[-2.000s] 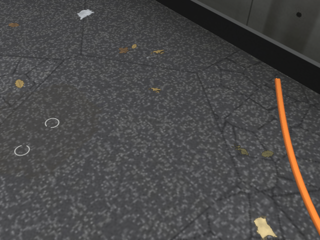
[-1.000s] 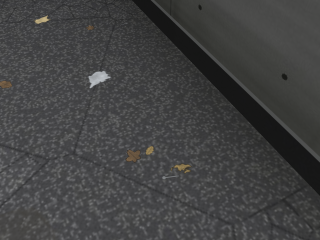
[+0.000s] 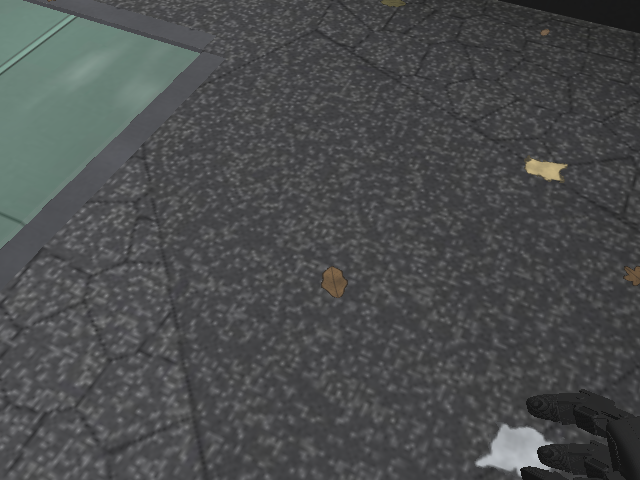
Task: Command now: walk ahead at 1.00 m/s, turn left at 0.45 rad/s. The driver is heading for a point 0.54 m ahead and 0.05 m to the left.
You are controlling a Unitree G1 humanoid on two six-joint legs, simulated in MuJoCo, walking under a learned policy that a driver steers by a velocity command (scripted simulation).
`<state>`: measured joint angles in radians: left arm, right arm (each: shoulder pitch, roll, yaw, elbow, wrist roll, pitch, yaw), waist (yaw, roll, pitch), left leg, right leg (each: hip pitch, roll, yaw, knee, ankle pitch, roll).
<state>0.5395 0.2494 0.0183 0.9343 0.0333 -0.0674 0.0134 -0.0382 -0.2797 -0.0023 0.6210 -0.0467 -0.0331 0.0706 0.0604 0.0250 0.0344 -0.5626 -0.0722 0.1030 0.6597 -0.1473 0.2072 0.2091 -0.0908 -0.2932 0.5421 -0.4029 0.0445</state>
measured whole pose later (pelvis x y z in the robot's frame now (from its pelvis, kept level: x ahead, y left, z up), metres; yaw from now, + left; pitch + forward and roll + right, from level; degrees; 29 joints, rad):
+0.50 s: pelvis +0.47 -0.04 +0.01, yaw +5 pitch +1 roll +0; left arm 0.10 0.28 0.01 0.72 0.03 -0.09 -0.02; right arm 0.38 -0.30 -0.03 0.93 0.02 -0.09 -0.01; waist -0.03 0.00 0.09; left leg -0.11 -0.12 -0.11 1.19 -0.49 0.06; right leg -0.52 0.00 -0.09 0.61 -0.11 -0.05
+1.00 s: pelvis +0.69 +0.02 +0.03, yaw +5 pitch +1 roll +0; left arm 0.14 0.29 0.03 0.91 0.00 0.01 0.02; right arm 0.09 -0.21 -0.01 0.86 -0.02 -0.02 0.00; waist 0.01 -0.04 0.03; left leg -0.42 -0.02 -0.01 0.51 -0.11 0.03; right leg -0.35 -0.02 0.02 0.83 -0.54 0.05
